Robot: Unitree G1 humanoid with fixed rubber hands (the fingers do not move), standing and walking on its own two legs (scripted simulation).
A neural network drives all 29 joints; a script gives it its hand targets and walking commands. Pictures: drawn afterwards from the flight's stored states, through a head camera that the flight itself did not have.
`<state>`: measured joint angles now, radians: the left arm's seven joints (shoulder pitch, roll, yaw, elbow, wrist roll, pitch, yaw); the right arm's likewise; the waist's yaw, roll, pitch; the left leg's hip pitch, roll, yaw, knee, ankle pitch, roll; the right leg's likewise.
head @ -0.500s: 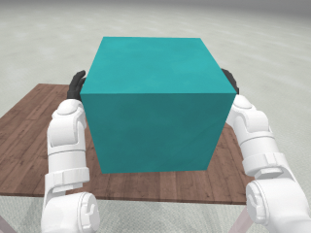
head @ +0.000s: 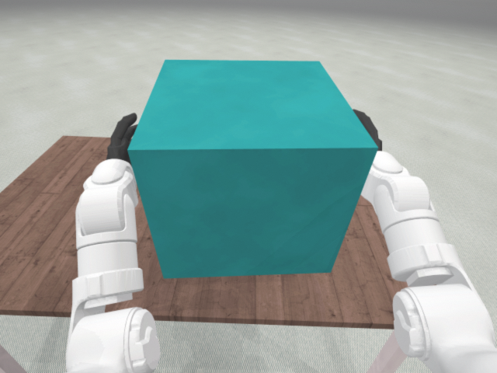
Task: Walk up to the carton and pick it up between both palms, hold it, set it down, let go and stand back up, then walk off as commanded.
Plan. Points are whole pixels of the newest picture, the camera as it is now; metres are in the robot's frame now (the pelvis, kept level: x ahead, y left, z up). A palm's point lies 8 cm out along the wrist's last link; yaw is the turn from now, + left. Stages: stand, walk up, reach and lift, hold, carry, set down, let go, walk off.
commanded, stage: hold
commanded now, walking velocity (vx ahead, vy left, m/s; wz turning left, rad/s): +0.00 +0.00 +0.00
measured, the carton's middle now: (246, 163) +0.42 -0.01 +0.19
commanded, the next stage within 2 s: none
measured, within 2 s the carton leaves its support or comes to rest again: neither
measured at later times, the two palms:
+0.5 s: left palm (122, 166) +0.36 +0.18 +0.23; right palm (366, 159) +0.36 -0.19 +0.23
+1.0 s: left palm (122, 164) +0.36 +0.18 +0.23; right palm (366, 158) +0.36 -0.19 +0.23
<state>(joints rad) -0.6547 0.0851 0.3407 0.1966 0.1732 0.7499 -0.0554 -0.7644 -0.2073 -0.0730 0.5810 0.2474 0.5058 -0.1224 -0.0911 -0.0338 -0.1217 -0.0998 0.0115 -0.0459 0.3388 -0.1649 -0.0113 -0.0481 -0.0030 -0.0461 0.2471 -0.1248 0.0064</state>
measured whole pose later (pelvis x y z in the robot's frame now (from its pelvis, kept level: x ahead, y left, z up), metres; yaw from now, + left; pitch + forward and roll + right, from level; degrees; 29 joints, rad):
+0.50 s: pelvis +0.00 +0.00 +0.00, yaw +0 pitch -4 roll -1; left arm -0.66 0.08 0.34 0.20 0.18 0.75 -0.06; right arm -0.76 -0.21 -0.07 0.59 0.25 0.50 -0.12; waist -0.09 -0.04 -0.12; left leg -0.10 0.01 -0.05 0.34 -0.17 -0.01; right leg -0.05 0.00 -0.04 0.25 -0.13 0.01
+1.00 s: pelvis +0.00 +0.00 +0.00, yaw +0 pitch -4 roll -1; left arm -0.66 0.08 0.34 0.20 0.18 0.75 -0.06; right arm -0.77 -0.21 -0.08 0.58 0.24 0.50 -0.12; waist -0.09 -0.04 -0.12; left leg -0.10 0.01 -0.05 0.34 -0.17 -0.01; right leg -0.05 0.00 -0.05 0.25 -0.13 0.01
